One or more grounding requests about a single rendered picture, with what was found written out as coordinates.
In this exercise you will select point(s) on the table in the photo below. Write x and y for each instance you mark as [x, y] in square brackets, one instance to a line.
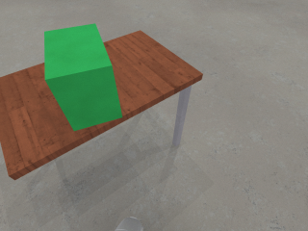
[33, 128]

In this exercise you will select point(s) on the carton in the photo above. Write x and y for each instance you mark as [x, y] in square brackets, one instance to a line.
[78, 71]

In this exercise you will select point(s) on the robot left thigh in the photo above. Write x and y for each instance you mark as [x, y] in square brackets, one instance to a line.
[130, 224]

